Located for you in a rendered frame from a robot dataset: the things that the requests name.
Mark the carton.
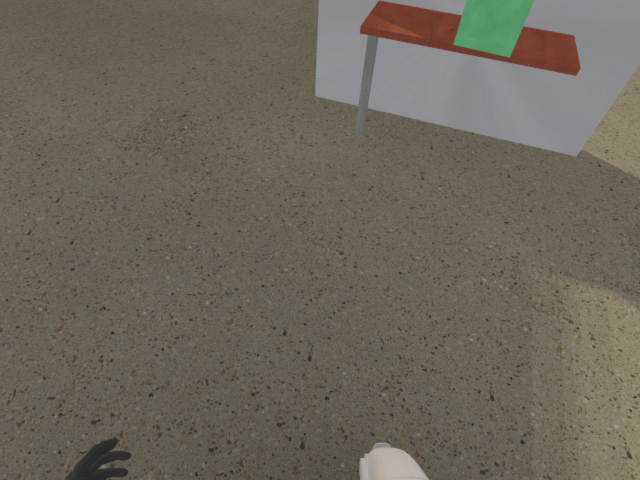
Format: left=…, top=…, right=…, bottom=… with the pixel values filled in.
left=453, top=0, right=534, bottom=58

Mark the robot left hand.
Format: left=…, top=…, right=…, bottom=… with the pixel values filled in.
left=65, top=438, right=131, bottom=480

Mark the table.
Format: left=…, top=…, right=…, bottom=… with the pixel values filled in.
left=354, top=1, right=581, bottom=138

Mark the robot right thigh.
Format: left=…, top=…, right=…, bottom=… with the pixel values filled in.
left=359, top=447, right=429, bottom=480

